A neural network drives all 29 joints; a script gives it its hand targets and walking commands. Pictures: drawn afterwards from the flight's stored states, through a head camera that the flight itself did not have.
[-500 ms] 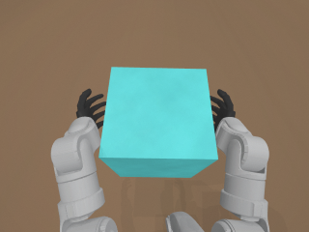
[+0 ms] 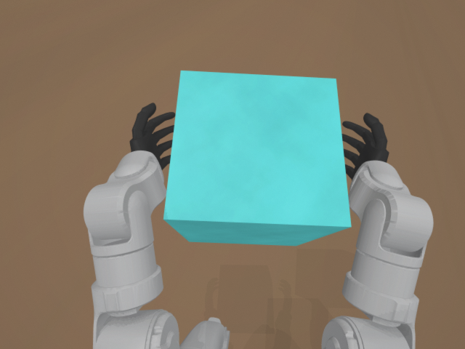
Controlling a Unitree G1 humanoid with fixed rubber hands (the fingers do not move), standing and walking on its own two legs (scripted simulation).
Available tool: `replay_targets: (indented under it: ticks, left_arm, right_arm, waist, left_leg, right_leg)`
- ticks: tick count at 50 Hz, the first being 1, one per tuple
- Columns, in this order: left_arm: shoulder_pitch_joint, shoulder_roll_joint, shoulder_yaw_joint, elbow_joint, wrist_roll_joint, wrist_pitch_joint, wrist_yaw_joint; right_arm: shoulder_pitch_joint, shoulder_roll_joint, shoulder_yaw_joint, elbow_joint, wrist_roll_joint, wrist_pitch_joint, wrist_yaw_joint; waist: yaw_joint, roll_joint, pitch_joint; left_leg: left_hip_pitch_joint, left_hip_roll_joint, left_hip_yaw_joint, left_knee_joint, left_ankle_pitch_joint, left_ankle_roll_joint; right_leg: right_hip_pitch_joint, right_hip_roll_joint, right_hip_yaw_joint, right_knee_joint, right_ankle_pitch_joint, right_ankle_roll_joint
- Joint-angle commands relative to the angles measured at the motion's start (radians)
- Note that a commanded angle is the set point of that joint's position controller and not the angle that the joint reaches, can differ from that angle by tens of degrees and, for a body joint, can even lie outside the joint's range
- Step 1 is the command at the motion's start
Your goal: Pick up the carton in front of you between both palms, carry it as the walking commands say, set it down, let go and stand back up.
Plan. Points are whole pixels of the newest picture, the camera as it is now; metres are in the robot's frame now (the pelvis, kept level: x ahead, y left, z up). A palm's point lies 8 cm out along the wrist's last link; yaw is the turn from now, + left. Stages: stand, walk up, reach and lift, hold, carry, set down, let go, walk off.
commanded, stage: carry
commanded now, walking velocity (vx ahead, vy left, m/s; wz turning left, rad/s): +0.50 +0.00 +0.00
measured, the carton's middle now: (249, 174) +0.38 +0.05 +0.09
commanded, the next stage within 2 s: none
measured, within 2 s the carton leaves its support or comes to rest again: neither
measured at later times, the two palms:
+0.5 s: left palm (253, 47) +0.71 +0.09 +0.12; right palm (395, 63) +0.70 -0.22 +0.12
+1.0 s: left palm (270, 14) +0.99 +0.07 +0.07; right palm (377, 23) +0.97 -0.23 +0.07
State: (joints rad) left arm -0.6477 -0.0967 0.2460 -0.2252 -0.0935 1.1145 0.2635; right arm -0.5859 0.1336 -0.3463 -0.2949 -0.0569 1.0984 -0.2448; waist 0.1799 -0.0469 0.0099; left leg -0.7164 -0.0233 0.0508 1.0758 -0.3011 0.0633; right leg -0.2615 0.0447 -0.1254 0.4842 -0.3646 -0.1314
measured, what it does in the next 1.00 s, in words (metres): walks ahead: left foot, then right foot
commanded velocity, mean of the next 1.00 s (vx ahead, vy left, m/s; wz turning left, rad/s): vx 0.50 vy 0.00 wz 0.00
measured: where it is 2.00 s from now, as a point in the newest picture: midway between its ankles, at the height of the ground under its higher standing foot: (297, 133)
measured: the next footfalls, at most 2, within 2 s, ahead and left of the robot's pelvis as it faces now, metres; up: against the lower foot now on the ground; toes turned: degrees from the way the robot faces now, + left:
left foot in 0.16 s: +0.30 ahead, +0.07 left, +0.00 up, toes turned +3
right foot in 0.52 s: +0.54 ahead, -0.15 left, +0.00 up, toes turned -10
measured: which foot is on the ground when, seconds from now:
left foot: up 0.00-0.14, down 0.16-0.54, up 0.56-0.96, down 0.98-1.00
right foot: down 0.00-0.16, up 0.18-0.50, down 0.52-1.00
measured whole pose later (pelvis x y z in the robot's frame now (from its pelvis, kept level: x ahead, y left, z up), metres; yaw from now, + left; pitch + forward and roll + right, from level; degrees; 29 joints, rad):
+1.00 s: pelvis +0.76 -0.07 -0.02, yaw -2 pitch +3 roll +3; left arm 0.10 -0.14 0.04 -0.55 0.00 1.13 0.14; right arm 0.09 0.14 -0.03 -0.54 -0.02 1.14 -0.16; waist 0.00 -0.04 -0.14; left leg -0.50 0.00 0.25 0.55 -0.10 0.08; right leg 0.10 -0.07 -0.14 0.54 -0.50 0.00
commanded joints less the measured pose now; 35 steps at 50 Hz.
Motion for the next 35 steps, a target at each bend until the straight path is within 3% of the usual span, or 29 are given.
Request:
replay_targets:
  ticks: [1, 3, 4, 5, 6, 7, 8, 9, 10, 11, 13, 14, 15, 18, 22, 25, 26, 27, 28, 29, 30, 31, 32, 33, 35]
  left_arm:
    - [-0.517, -0.643, -0.587, -0.034, -0.24, 0.036, -0.095]
    - [-0.515, -0.619, -0.519, 0.033, -0.192, 0.063, -0.092]
    - [-0.532, -0.611, -0.491, 0.046, -0.17, 0.071, -0.088]
    - [-0.548, -0.605, -0.466, 0.058, -0.15, 0.079, -0.082]
    - [-0.562, -0.593, -0.443, 0.069, -0.126, 0.086, -0.075]
    - [-0.588, -0.579, -0.422, 0.082, -0.098, 0.096, -0.066]
    - [-0.639, -0.563, -0.407, 0.076, -0.074, 0.105, -0.055]
    - [-0.679, -0.568, -0.395, 0.07, -0.058, 0.118, -0.043]
    - [-0.636, -0.533, -0.351, 0.121, -0.017, 0.131, -0.025]
    - [-0.619, -0.522, -0.32, 0.129, 0.013, 0.137, -0.012]
    - [-0.661, -0.566, -0.295, 0.118, 0.044, 0.134, -0.013]
    - [-0.66, -0.602, -0.288, 0.129, 0.056, 0.124, -0.022]
    - [-0.655, -0.641, -0.299, 0.144, 0.063, 0.111, -0.03]
    - [-0.561, -0.737, -0.359, 0.133, 0.058, 0.083, -0.051]
    - [-0.358, -0.847, -0.465, 0.065, 0.044, 0.055, -0.084]
    - [-0.227, -0.905, -0.584, -0.014, 0.008, 0.03, -0.121]
    - [-0.18, -0.921, -0.624, -0.034, -0.012, 0.023, -0.133]
    - [-0.127, -0.916, -0.654, -0.085, -0.032, 0.012, -0.145]
    - [-0.108, -0.93, -0.672, -0.097, -0.049, 0.007, -0.15]
    - [-0.028, -0.949, -0.692, -0.159, -0.085, 0.001, -0.159]
    - [-0.003, -0.986, -0.709, -0.197, -0.105, -0.007, -0.169]
    - [0.038, -1.014, -0.722, -0.243, -0.119, -0.015, -0.177]
    - [0.066, -1.032, -0.738, -0.284, -0.126, -0.024, -0.185]
    - [0.096, -1.046, -0.753, -0.313, -0.136, -0.029, -0.195]
    - [0.192, -1.032, -0.765, -0.346, -0.142, -0.034, -0.214]
  right_arm:
    - [-0.471, 0.459, 0.487, 0.087, 0.07, 0.049, -0.014]
    - [-0.512, 0.474, 0.491, 0.13, 0.075, 0.082, -0.014]
    - [-0.566, 0.489, 0.5, 0.13, 0.09, 0.096, -0.013]
    - [-0.604, 0.498, 0.502, 0.137, 0.101, 0.109, -0.013]
    - [-0.635, 0.507, 0.509, 0.14, 0.117, 0.12, -0.01]
    - [-0.668, 0.515, 0.516, 0.158, 0.135, 0.131, -0.008]
    - [-0.69, 0.525, 0.518, 0.168, 0.161, 0.14, -0.003]
    - [-0.732, 0.519, 0.518, 0.171, 0.186, 0.146, -0.003]
    - [-0.741, 0.501, 0.52, 0.202, 0.208, 0.157, -0.011]
    - [-0.769, 0.544, 0.535, 0.194, 0.242, 0.155, -0.009]
    - [-0.853, 0.678, 0.591, 0.175, 0.311, 0.142, 0.02]
    - [-0.88, 0.734, 0.617, 0.163, 0.328, 0.131, 0.034]
    - [-0.891, 0.783, 0.632, 0.156, 0.337, 0.121, 0.046]
    - [-0.832, 0.863, 0.672, 0.118, 0.346, 0.093, 0.069]
    - [-0.55, 0.913, 0.699, 0.096, 0.268, 0.064, 0.094]
    - [-0.317, 0.897, 0.725, 0.06, 0.199, 0.039, 0.111]
    - [-0.263, 0.882, 0.737, 0.034, 0.187, 0.031, 0.116]
    - [-0.232, 0.87, 0.756, -0.023, 0.186, 0.025, 0.121]
    - [-0.183, 0.899, 0.779, -0.063, 0.187, 0.026, 0.126]
    - [-0.127, 0.897, 0.778, -0.118, 0.203, 0.017, 0.129]
    - [-0.105, 0.934, 0.793, -0.151, 0.218, 0.009, 0.133]
    - [-0.05, 0.955, 0.801, -0.184, 0.226, -0.002, 0.139]
    - [0.004, 0.982, 0.813, -0.206, 0.228, -0.009, 0.146]
    - [0.055, 0.998, 0.82, -0.224, 0.227, -0.018, 0.15]
    - [0.176, 1.005, 0.835, -0.236, 0.215, -0.03, 0.155]
  waist:
    - [-0.068, -0.102, -0.44]
    - [-0.086, -0.107, -0.406]
    - [-0.095, -0.126, -0.39]
    - [-0.127, -0.161, -0.383]
    - [-0.18, -0.176, -0.392]
    - [-0.236, -0.145, -0.435]
    - [-0.281, -0.052, -0.48]
    - [-0.258, 0.164, -0.469]
    - [-0.264, 0.257, -0.535]
    - [-0.247, 0.166, -0.542]
    - [-0.235, 0.036, -0.455]
    - [-0.228, 0.031, -0.451]
    - [-0.227, 0.034, -0.444]
    - [-0.233, 0.111, -0.423]
    - [-0.206, 0.191, -0.416]
    - [-0.184, 0.179, -0.469]
    - [-0.168, 0.167, -0.509]
    - [-0.145, 0.04, -0.563]
    - [-0.152, -0.257, -0.591]
    - [-0.153, -0.221, -0.584]
    - [-0.147, -0.143, -0.565]
    - [-0.148, -0.032, -0.53]
    - [-0.151, -0.003, -0.497]
    - [-0.154, -0.022, -0.494]
    - [-0.157, -0.067, -0.471]
  left_leg:
    - [-0.047, -0.027, 0.07, -0.34, 0.187, 0.004]
    - [0.131, -0.082, 0.154, -0.521, 0.322, 0.008]
    - [0.238, -0.107, 0.183, -0.558, 0.389, 0.015]
    - [0.338, -0.105, 0.173, -0.583, 0.407, 0.023]
    - [0.469, -0.09, 0.174, -0.617, 0.419, 0.033]
    - [0.632, -0.073, 0.168, -0.637, 0.413, 0.04]
    - [0.816, 0.032, 0.004, -0.63, 0.399, 0.071]
    - [0.945, 0.28, -0.346, -0.563, 0.72, 0.162]
    - [1.045, 0.394, -0.641, -0.65, 0.546, 0.328]
    - [1.022, 0.38, -0.652, -0.686, 0.365, 0.34]
    - [0.83, 0.327, -0.495, -0.735, 0.322, 0.242]
    - [0.771, 0.313, -0.452, -0.767, 0.272, 0.212]
    - [0.739, 0.3, -0.399, -0.79, 0.265, 0.184]
    - [0.75, 0.276, -0.247, -0.818, 0.392, 0.162]
    - [0.786, 0.214, -0.058, -0.767, 0.659, 0.068]
    - [0.765, 0.168, 0.073, -0.561, 0.811, -0.009]
    - [0.642, 0.156, 0.095, -0.427, 0.722, -0.044]
    - [0.444, 0.111, 0.086, -0.223, 0.384, -0.073]
    - [0.109, -0.014, 0.042, 0.015, -0.154, -0.097]
    - [-0.015, 0.01, -0.06, 0.152, -0.199, -0.075]
    - [-0.049, 0.041, -0.071, 0.189, -0.178, -0.062]
    - [-0.03, 0.083, -0.08, 0.132, -0.103, -0.062]
    - [-0.006, 0.112, -0.075, 0.051, -0.045, -0.067]
    - [0.027, 0.119, -0.067, -0.029, -0.017, -0.074]
    - [0.036, 0.096, -0.02, -0.133, 0.004, -0.082]
  right_leg:
    - [0.534, -0.176, 0.196, -0.053, 1.026, -0.019]
    - [0.437, -0.132, 0.086, -0.041, 1.093, 0.027]
    - [0.373, -0.138, 0.067, -0.039, 1.125, 0.034]
    - [0.326, -0.151, 0.052, -0.011, 1.149, 0.047]
    - [0.269, -0.162, 0.029, 0.066, 1.131, 0.065]
    - [0.217, -0.154, -0.002, 0.217, 1.081, 0.088]
    - [0.053, -0.112, 0.001, 0.456, 0.802, 0.111]
    - [-0.207, 0.044, 0.013, 0.711, 0.01, 0.118]
    - [-0.412, 0.085, 0.13, 0.984, -0.188, 0.13]
    - [-0.497, 0.019, 0.19, 1.029, -0.133, 0.091]
    - [-0.488, -0.053, 0.18, 0.872, -0.032, 0.071]
    - [-0.445, -0.075, 0.175, 0.786, -0.007, 0.076]
    - [-0.402, -0.091, 0.161, 0.692, 0.01, 0.087]
    - [-0.35, -0.102, 0.101, 0.406, 0.058, 0.12]
    - [-0.191, -0.045, -0.03, 0.054, 0.263, 0.133]
    - [0.09, -0.006, -0.12, -0.111, 0.391, 0.119]
    - [0.286, -0.058, -0.057, -0.104, 0.371, 0.092]
    - [0.484, -0.253, 0.207, -0.069, 0.429, 0.049]
    - [0.699, -0.461, 0.6, -0.13, 0.49, -0.08]
    - [0.731, -0.457, 0.612, -0.125, 0.554, -0.113]
    - [0.69, -0.433, 0.521, -0.109, 0.638, -0.104]
    - [0.616, -0.417, 0.443, -0.129, 0.618, -0.074]
    - [0.553, -0.405, 0.39, -0.162, 0.602, -0.043]
    - [0.53, -0.384, 0.334, -0.185, 0.593, -0.018]
    - [0.519, -0.356, 0.253, -0.199, 0.65, -0.01]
